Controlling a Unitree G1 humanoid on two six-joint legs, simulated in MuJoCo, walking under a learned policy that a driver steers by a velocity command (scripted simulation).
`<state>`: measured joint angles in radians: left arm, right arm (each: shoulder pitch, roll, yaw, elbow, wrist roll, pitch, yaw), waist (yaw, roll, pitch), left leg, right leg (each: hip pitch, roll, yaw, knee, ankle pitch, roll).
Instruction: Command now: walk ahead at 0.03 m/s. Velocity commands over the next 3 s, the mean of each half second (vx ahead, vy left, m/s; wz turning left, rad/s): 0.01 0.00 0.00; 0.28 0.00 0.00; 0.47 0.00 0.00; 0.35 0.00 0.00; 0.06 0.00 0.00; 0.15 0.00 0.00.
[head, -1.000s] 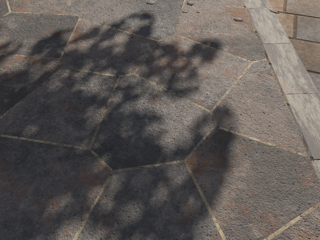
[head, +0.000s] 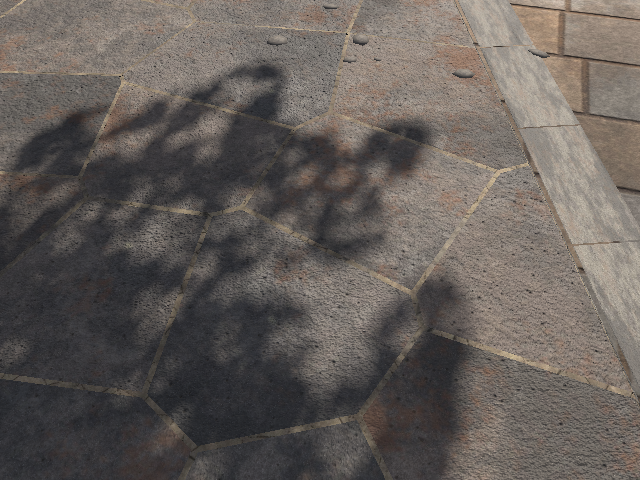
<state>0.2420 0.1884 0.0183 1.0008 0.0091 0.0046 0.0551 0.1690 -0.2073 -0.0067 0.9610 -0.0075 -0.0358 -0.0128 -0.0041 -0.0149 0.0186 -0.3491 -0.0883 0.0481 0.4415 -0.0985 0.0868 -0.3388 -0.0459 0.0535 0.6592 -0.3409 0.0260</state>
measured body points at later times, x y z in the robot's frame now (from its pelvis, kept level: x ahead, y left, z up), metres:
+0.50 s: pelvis +0.05 -0.03 +0.00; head +0.07 -0.03 +0.45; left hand +0.04 +0.19 -0.15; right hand +0.11 -0.27 -0.15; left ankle +0.09 +0.08 -0.73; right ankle +0.02 -0.14 -0.73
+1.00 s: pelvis +0.19 +0.03 +0.02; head +0.19 +0.04 +0.47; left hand +0.27 +0.29 -0.12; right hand +0.16 -0.21 -0.13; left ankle +0.13 +0.10 -0.73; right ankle +0.20 -0.13 -0.64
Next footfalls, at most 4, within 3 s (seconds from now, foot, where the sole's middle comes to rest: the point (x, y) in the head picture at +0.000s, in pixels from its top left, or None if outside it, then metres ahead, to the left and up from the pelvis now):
0.02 right None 0.06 -0.14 -0.77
1.32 right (387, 451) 0.56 -0.10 -0.77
1.86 left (277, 338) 0.84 0.14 -0.77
2.20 right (378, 350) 0.81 -0.10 -0.77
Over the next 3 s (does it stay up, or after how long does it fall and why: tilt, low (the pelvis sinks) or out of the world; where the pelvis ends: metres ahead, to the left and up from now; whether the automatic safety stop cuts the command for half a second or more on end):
stays up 0.85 0.01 0.00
